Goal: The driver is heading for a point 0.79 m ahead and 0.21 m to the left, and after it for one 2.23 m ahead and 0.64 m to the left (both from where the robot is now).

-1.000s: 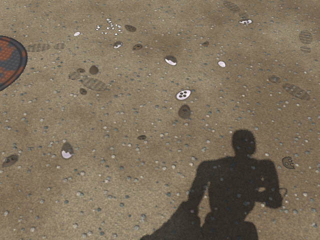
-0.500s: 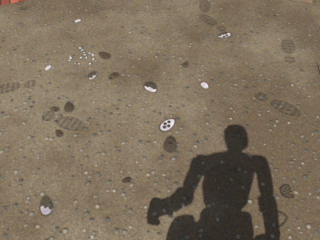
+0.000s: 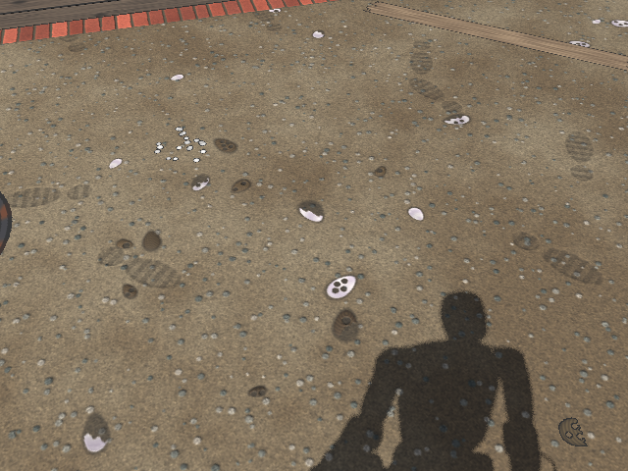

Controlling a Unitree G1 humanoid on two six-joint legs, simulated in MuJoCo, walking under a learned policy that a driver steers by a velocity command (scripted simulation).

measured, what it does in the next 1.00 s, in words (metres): walks ahead, turning left: left foot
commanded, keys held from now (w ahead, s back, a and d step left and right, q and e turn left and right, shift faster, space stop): no key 0.22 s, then w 0.22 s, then w+q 0.56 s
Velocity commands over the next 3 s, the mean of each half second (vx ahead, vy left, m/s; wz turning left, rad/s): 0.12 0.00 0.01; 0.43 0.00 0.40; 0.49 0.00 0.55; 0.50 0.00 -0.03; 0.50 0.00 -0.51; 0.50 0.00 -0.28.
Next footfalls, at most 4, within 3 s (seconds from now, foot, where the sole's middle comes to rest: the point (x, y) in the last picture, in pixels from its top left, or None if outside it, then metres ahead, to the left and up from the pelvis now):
0.98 left None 0.43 0.08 -0.78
1.54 right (290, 361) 0.81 0.10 -0.78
2.06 left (173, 319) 0.93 0.40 -0.78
2.60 right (236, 230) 1.25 0.27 -0.78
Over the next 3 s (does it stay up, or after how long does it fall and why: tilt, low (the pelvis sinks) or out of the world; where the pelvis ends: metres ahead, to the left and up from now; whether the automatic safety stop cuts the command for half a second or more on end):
stays up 1.30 0.33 0.00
